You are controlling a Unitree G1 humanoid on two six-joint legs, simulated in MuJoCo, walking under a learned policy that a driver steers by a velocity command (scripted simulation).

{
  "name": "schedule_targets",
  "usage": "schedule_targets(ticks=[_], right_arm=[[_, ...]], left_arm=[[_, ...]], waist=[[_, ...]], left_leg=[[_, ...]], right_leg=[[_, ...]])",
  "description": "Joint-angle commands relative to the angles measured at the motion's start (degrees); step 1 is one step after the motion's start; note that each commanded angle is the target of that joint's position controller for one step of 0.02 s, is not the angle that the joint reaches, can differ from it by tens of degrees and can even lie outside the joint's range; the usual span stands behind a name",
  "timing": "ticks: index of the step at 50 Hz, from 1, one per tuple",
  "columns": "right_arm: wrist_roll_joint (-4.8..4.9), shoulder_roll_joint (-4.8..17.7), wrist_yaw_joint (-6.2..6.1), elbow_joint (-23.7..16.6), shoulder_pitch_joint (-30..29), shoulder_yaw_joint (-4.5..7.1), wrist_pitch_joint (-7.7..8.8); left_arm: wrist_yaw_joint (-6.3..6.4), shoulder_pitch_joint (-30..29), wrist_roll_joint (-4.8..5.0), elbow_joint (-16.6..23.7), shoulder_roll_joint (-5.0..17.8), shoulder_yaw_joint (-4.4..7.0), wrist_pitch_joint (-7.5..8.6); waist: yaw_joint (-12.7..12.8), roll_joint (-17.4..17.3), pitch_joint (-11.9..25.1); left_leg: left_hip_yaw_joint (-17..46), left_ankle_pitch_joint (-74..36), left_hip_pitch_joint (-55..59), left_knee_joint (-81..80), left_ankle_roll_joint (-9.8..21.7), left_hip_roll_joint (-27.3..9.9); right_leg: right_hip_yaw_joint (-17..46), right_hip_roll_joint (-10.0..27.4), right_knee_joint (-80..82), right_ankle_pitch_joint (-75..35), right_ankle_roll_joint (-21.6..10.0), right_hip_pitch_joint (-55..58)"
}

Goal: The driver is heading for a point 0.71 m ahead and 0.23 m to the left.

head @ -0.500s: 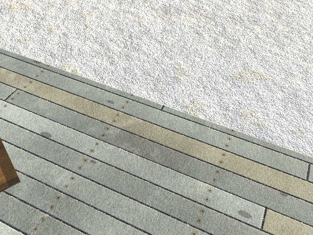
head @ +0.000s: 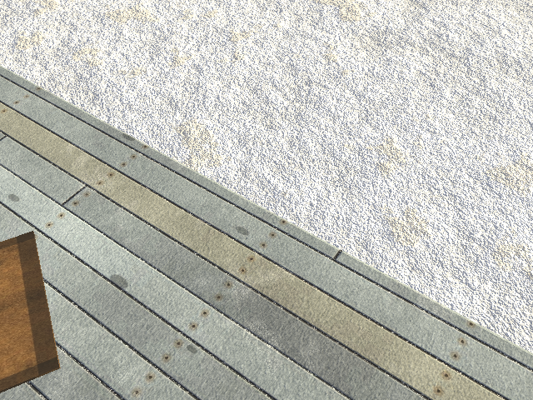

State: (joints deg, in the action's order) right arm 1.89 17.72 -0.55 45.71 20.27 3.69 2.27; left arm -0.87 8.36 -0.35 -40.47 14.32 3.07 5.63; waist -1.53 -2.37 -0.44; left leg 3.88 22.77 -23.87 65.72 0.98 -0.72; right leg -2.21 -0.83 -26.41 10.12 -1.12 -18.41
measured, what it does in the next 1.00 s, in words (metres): walks ahead, turning left: left foot, then right foot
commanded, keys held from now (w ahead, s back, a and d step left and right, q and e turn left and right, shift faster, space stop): w+q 0.78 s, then w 0.14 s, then no key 0.08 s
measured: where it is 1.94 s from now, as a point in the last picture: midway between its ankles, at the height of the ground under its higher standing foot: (199, 357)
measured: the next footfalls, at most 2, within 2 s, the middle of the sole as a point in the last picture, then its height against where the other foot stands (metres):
left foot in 0.38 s outside the picture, level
right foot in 0.86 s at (241, 334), level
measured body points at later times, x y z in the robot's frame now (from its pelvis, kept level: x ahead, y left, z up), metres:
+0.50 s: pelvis +0.25 +0.08 -0.01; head +0.29 +0.11 +0.44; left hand +0.26 +0.39 -0.13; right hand +0.48 -0.13 -0.10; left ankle +0.29 +0.17 -0.74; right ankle +0.18 -0.10 -0.64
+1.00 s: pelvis +0.52 +0.14 +0.00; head +0.54 +0.14 +0.45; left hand +0.52 +0.44 -0.09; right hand +0.74 -0.06 -0.12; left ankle +0.36 +0.19 -0.64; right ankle +0.63 +0.08 -0.74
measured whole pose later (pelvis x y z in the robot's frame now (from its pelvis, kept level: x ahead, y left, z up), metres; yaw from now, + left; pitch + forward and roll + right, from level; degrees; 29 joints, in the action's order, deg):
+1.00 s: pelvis +0.52 +0.14 +0.00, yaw +32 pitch +1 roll -1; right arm 1.2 15.7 -1.5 41.7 18.9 3.8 1.2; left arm -1.7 8.8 0.0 -41.6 13.9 3.8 5.8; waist -0.4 -2.2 -0.5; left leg 6.8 24.6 -22.0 68.2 0.7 2.8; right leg -0.2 -2.9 -28.6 9.3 -1.7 -20.4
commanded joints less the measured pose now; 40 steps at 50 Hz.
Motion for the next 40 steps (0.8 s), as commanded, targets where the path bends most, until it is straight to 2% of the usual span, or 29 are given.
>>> schedule_targets(ticks=[1,2,3,4,5,7,10,14,16,17,18,19,20,21,22,23,24,25,26,27,29,31,34,36,38,40], right_arm=[[0.23,3.6,0.40,-5.4,-1.2,1.49,-0.16],[0.17,2.6,0.51,-5.9,-1.9,1.32,-0.56],[-0.14,2.6,0.32,-5.8,-2.6,1.56,-1.00],[-0.16,1.7,0.44,-7.3,-3.6,1.27,-1.19],[-0.43,1.8,0.61,-7.8,-4.9,1.11,-1.24],[-0.31,1.4,1.28,-8.3,-7.2,0.95,-0.87],[-0.47,0.5,2.46,-10.0,-13.0,0.36,-0.37],[-0.45,0.7,3.38,-13.0,-18.5,0.41,-0.70],[-0.63,2.4,3.55,-13.9,-17.5,1.34,-1.19],[-0.69,3.9,3.44,-13.5,-14.4,2.22,-1.53],[-0.56,6.2,3.14,-11.8,-6.9,3.70,-1.81],[-0.35,10.2,2.25,-9.2,3.1,5.74,-2.31],[0.36,17.1,1.46,-9.1,3.6,6.82,-2.18],[0.09,15.3,2.01,-11.2,4.4,5.65,-0.88],[-0.46,10.8,2.43,-10.6,3.1,4.25,0.02],[-0.53,9.0,2.38,-10.1,0.9,3.59,0.57],[-0.74,7.3,2.34,-10.3,-2.4,2.98,0.90],[-1.41,5.5,2.07,-11.1,-5.7,2.37,0.90],[-1.96,5.8,1.86,-12.0,-7.4,2.41,1.01],[-1.74,5.8,1.58,-12.1,-7.9,2.48,1.18],[-1.24,6.4,0.83,-11.3,-6.3,2.64,1.36],[-1.00,7.4,-0.04,-10.2,-3.9,2.93,1.04],[-0.71,7.4,-0.67,-9.4,-2.1,3.02,0.54],[-0.43,7.7,-0.79,-8.7,-0.6,3.25,0.28],[-0.11,7.4,-0.88,-8.0,0.9,3.33,-0.10],[-0.13,6.3,-1.17,-7.9,1.0,3.16,-0.40]], left_arm=[[0.22,2.8,-0.21,0.7,4.9,1.78,0.64],[0.30,2.8,-0.06,0.1,5.5,2.05,0.93],[0.42,2.9,-0.09,-0.3,5.1,2.16,1.19],[0.52,3.0,-0.14,-0.8,7.3,2.65,1.37],[0.60,3.2,0.06,-1.2,7.5,2.87,1.43],[0.90,3.5,-0.19,-1.9,8.5,3.26,1.02],[1.17,5.2,0.46,-2.8,10.1,3.69,0.47],[1.30,7.5,1.73,-4.1,12.6,4.68,-0.74],[1.44,7.2,2.49,-4.3,14.2,5.22,-1.45],[1.52,6.9,2.95,-4.2,15.0,5.49,-1.84],[1.53,5.9,3.40,-4.0,14.9,5.39,-2.27],[1.80,6.6,2.64,-3.7,13.0,4.61,-2.24],[1.53,10.8,-0.55,-0.8,5.4,2.12,-1.60],[0.95,9.0,0.45,0.3,6.7,1.54,0.40],[0.36,3.4,2.86,1.6,10.6,2.63,1.51],[0.29,1.8,2.96,2.0,9.8,2.19,2.26],[0.76,1.1,1.14,1.4,9.6,2.27,2.71],[0.98,2.1,0.24,1.0,9.9,2.72,2.30],[0.89,2.9,0.34,0.9,10.3,2.90,1.66],[0.86,3.3,0.14,0.9,10.0,2.91,1.06],[1.00,1.6,-0.46,1.2,8.3,2.48,0.21],[0.91,-3.4,-0.53,2.9,6.7,1.77,0.04],[0.27,-8.9,-0.17,4.3,5.1,1.04,0.38],[-0.18,-11.8,0.32,5.3,5.2,0.97,0.72],[-0.63,-13.2,0.74,6.1,6.1,1.33,1.11],[-0.99,-12.1,1.11,6.3,7.2,2.13,1.44]], waist=[[1.9,9.5,0.4],[1.6,9.1,0.0],[1.8,6.4,-0.3],[1.0,8.2,-0.9],[1.5,6.9,-1.7],[2.0,5.4,-1.8],[4.2,4.3,-3.1],[5.5,4.3,-4.4],[3.7,6.2,-2.5],[1.5,7.1,0.0],[-3.1,6.3,3.9],[-7.6,3.7,9.2],[-2.4,-12.1,12.3],[-3.6,-9.3,22.8],[-5.3,-3.4,16.2],[-3.6,-1.7,10.0],[-1.6,1.3,6.1],[1.0,0.9,5.4],[2.2,-1.1,4.9],[2.5,-0.5,4.3],[2.4,1.0,2.8],[0.7,0.7,1.2],[-1.3,-1.5,0.1],[-2.4,-2.0,-0.3],[-2.7,-2.6,-0.2],[-1.7,-4.1,1.0]], left_leg=[[2.5,-5.4,-14.9,1.6,-0.8,-6.7],[2.0,-6.4,-15.0,0.7,-1.1,-7.0],[2.1,-8.2,-15.3,0.7,-0.8,-6.8],[2.4,-9.8,-16.6,-1.9,-1.5,-7.3],[2.5,-11.6,-17.4,-4.6,-2.1,-7.8],[1.2,-17.2,-16.7,-11.0,-2.0,-7.4],[-1.9,-23.6,-14.5,-20.3,-0.9,-6.4],[-5.3,-20.0,-13.8,-26.7,1.3,-4.9],[-8.0,-14.3,-9.4,-28.0,3.5,-2.1],[-9.7,-11.8,-4.2,-28.5,4.9,0.3],[-11.1,-13.8,6.2,-31.9,6.9,3.1],[-7.3,-16.4,23.0,-33.7,9.2,3.0],[21.3,-11.7,41.5,-37.2,17.9,-12.1],[45.2,2.9,46.8,-47.3,23.8,-18.9],[38.6,2.2,43.3,-49.8,20.2,-17.8],[31.2,-1.0,35.8,-49.7,18.2,-15.5],[24.8,-12.5,28.2,-48.8,16.2,-12.8],[21.6,-14.9,23.0,-50.2,15.4,-11.1],[21.6,-17.5,18.8,-51.5,16.1,-10.8],[20.3,-20.5,16.9,-52.2,16.6,-10.5],[16.1,-23.8,13.5,-53.0,16.2,-8.8],[13.2,-25.2,12.3,-52.8,14.9,-7.0],[11.1,-21.4,9.4,-52.0,12.3,-4.4],[12.2,-19.9,8.8,-51.2,11.5,-4.6],[15.0,-18.9,11.7,-48.5,11.2,-5.7],[17.9,-19.4,15.9,-44.8,10.3,-6.9]], right_leg=[[14.9,15.9,15.4,-2.7,-9.3,12.6],[12.9,16.1,16.7,-4.2,-9.9,11.4],[10.0,14.6,17.6,-5.8,-9.1,11.4],[9.3,16.9,18.2,-8.0,-10.5,10.7],[7.4,17.0,18.8,-10.2,-10.9,11.1],[2.8,15.7,18.8,-11.6,-9.9,12.3],[-2.6,15.3,18.4,-14.1,-8.6,13.6],[-6.1,17.0,15.3,-19.5,-7.0,19.7],[-7.9,17.3,9.5,-34.0,-5.9,22.4],[-8.9,17.0,3.6,-43.1,-5.2,22.9],[-10.7,15.3,-6.7,-47.2,-3.9,20.7],[-11.4,13.1,-21.5,-38.1,-1.4,10.5],[-10.0,4.0,-42.8,11.9,2.5,-15.0],[5.0,-1.1,-52.7,25.7,2.5,-23.5],[7.7,2.1,-53.4,20.6,1.3,-28.8],[7.2,4.4,-49.3,15.8,0.1,-28.7],[7.1,6.3,-44.3,12.7,0.0,-25.3],[7.7,7.5,-40.6,9.7,0.1,-21.8],[8.0,7.8,-39.1,8.5,0.7,-18.9],[7.7,7.8,-37.0,8.0,1.6,-18.3],[6.5,7.0,-31.8,4.5,3.2,-18.2],[6.0,5.9,-24.4,-4.0,4.6,-19.1],[5.5,3.1,-12.9,-14.1,4.9,-14.7],[5.3,1.5,-8.7,-16.7,4.7,-11.6],[6.5,0.9,-5.9,-14.9,4.1,-10.9],[7.0,0.4,-2.8,-11.0,2.9,-9.0]])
